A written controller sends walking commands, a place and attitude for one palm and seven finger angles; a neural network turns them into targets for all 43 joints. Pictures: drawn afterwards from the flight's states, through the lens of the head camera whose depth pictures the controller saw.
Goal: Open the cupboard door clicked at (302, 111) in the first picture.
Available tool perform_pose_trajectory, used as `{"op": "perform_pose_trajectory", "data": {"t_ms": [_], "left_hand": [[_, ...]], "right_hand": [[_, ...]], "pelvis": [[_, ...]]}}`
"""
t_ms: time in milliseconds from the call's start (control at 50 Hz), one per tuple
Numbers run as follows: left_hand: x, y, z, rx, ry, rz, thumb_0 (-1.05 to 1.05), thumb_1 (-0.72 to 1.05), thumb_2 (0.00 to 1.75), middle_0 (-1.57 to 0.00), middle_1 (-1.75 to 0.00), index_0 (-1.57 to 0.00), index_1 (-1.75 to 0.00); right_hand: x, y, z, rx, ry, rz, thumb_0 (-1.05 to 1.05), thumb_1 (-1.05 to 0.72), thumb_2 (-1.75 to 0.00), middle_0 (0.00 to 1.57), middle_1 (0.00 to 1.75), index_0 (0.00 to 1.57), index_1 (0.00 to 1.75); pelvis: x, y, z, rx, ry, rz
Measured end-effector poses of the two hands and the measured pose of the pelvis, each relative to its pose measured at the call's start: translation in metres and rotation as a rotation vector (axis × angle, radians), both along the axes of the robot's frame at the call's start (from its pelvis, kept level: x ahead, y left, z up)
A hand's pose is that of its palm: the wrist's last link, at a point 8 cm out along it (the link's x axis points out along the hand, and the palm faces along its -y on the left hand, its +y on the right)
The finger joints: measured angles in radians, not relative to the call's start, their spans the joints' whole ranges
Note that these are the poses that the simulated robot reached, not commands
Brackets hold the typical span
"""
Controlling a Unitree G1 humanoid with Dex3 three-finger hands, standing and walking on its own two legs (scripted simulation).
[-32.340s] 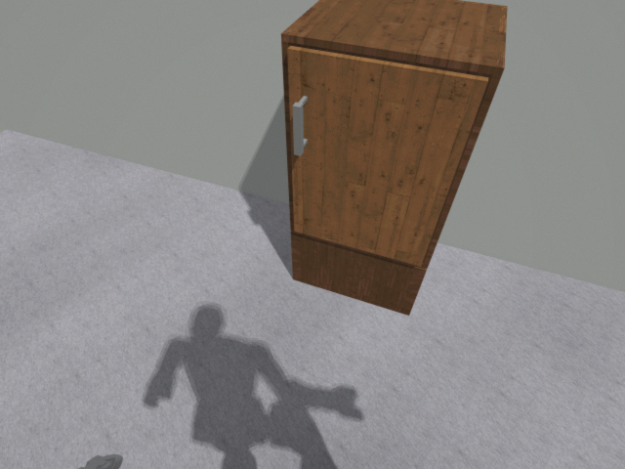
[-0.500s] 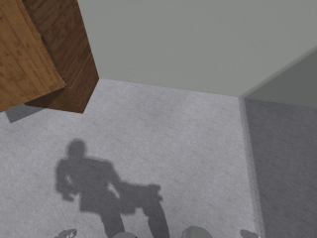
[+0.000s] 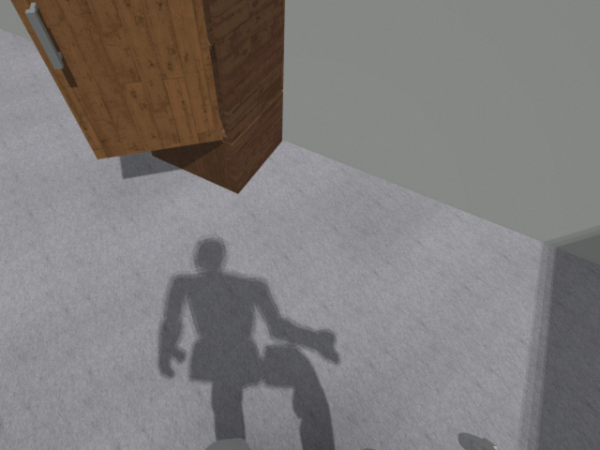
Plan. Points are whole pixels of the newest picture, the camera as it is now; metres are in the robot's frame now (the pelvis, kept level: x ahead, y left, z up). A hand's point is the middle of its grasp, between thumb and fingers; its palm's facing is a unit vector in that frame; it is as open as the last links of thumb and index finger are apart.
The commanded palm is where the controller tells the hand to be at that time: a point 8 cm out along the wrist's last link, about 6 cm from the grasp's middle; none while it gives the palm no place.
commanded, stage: turn to face it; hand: left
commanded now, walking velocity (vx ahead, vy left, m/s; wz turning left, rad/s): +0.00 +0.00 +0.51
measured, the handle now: (46, 36) +0.95 +0.67 -0.01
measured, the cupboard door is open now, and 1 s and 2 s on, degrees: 44 44 44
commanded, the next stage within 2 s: take the last steps up to it in 0.46 s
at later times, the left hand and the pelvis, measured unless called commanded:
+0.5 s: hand out of the picture +0.01 +0.17 -0.14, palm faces +0.23 -0.94 -0.24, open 7.4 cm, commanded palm none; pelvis +0.00 -0.03 +0.02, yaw +13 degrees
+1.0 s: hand out of the picture +0.02 +0.19 -0.14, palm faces +0.41 -0.88 -0.23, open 7.4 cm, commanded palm none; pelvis +0.05 +0.00 +0.02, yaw +22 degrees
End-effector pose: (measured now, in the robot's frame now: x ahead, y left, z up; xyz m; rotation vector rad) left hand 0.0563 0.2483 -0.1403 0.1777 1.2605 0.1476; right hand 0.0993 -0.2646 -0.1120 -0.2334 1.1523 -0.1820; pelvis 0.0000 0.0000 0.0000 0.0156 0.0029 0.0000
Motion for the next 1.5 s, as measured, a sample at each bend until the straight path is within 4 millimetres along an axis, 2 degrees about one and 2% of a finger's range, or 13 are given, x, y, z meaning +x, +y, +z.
{"op": "perform_pose_trajectory", "data": {"t_ms": [180, 300, 400, 520, 660, 800, 920, 1060, 1160, 1220, 1260, 1320, 1500], "left_hand": [[-0.007, 0.014, 0.022, 0.047, -0.03, 0.096, 0.01, 0.91, 0.89, -0.2, -0.3, -0.2, -0.3], [-0.01, -0.001, 0.031, 0.099, -0.095, 0.131, 0.01, 0.91, 0.89, -0.2, -0.3, -0.2, -0.3], [-0.034, -0.022, 0.035, 0.083, -0.063, 0.18, 0.01, 0.91, 0.89, -0.2, -0.3, -0.2, -0.3], [-0.066, -0.038, 0.025, 0.011, 0.004, 0.239, 0.01, 0.9, 0.89, -0.21, -0.3, -0.2, -0.3], [-0.1, -0.028, -0.002, -0.044, 0.089, 0.324, 0.01, 0.9, 0.89, -0.21, -0.3, -0.2, -0.3], [-0.077, -0.014, 0.019, -0.017, 0.029, 0.336, 0.01, 0.91, 0.89, -0.2, -0.3, -0.2, -0.3], [-0.055, -0.011, 0.024, 0.041, -0.072, 0.378, 0.01, 0.91, 0.89, -0.2, -0.3, -0.2, -0.3], [-0.077, -0.024, 0.028, -0.024, 0.058, 0.438, 0.01, 0.91, 0.89, -0.2, -0.3, -0.2, -0.3], [-0.095, -0.02, 0.016, -0.096, 0.165, 0.5, 0.01, 0.9, 0.89, -0.21, -0.3, -0.2, -0.3], [-0.102, -0.004, -0.001, -0.13, 0.229, 0.525, 0.01, 0.9, 0.89, -0.21, -0.3, -0.2, -0.3], [-0.096, 0.012, -0.008, -0.13, 0.26, 0.513, 0.01, 0.9, 0.89, -0.21, -0.3, -0.2, -0.3], [-0.065, 0.042, -0.005, -0.102, 0.228, 0.485, 0.01, 0.91, 0.89, -0.2, -0.3, -0.2, -0.3], [0.088, 0.115, 0.03, 0.003, -0.052, 0.381, 0.01, 0.91, 0.9, -0.2, -0.3, -0.19, -0.3]], "right_hand": [[0.007, 0.013, 0.003, 0.011, 0.03, 0.094, 0.0, -0.91, -0.9, 0.2, 0.3, 0.21, 0.3], [0.01, 0.001, -0.017, 0.063, 0.067, 0.121, 0.0, -0.9, -0.9, 0.21, 0.3, 0.21, 0.3], [0.022, -0.005, -0.016, 0.068, 0.094, 0.149, 0.0, -0.91, -0.9, 0.2, 0.3, 0.21, 0.3], [0.042, 0.009, -0.002, 0.05, 0.082, 0.204, 0.0, -0.91, -0.9, 0.2, 0.3, 0.2, 0.3], [0.058, 0.038, -0.001, 0.01, 0.039, 0.297, 0.0, -0.91, -0.9, 0.2, 0.3, 0.2, 0.3], [0.038, 0.044, -0.005, 0.045, 0.104, 0.311, 0.0, -0.91, -0.9, 0.2, 0.3, 0.21, 0.3], [0.035, 0.034, -0.027, 0.064, 0.214, 0.32, 0.0, -0.91, -0.9, 0.2, 0.3, 0.21, 0.3], [0.092, 0.06, -0.005, 0.06, 0.176, 0.345, 0.0, -0.91, -0.9, 0.2, 0.3, 0.2, 0.3], [0.149, 0.109, 0.0, 0.054, 0.102, 0.422, 0.0, -0.91, -0.9, 0.2, 0.3, 0.2, 0.3], [0.18, 0.143, -0.008, 0.042, 0.024, 0.456, 0.0, -0.91, -0.9, 0.2, 0.3, 0.2, 0.3], [0.189, 0.159, -0.01, 0.038, -0.005, 0.447, 0.0, -0.91, -0.9, 0.2, 0.3, 0.2, 0.3], [0.186, 0.175, -0.009, 0.05, 0.013, 0.422, 0.0, -0.91, -0.9, 0.2, 0.3, 0.2, 0.3], [0.166, 0.17, -0.015, 0.064, 0.18, 0.319, -0.01, -0.93, -0.9, 0.2, 0.3, 0.21, 0.3]], "pelvis": [[-0.003, -0.008, 0.013, -0.024, 0.005, 0.085], [0.0, -0.031, 0.005, -0.002, 0.014, 0.141], [0.001, -0.035, 0.012, 0.001, -0.006, 0.193], [0.004, -0.031, 0.018, 0.018, -0.004, 0.233], [0.003, -0.015, 0.007, -0.006, -0.005, 0.266], [0.014, -0.014, 0.017, -0.024, 0.002, 0.306], [0.036, -0.016, 0.007, -0.006, -0.015, 0.358], [0.067, 0.009, 0.023, 0.006, 0.001, 0.389], [0.089, 0.044, 0.019, 0.009, 0.004, 0.407], [0.103, 0.073, 0.002, -0.017, -0.003, 0.405], [0.109, 0.083, -0.002, -0.007, -0.011, 0.397], [0.121, 0.094, 0.003, 0.0, -0.008, 0.381], [0.172, 0.118, 0.019, 0.018, -0.003, 0.368]]}}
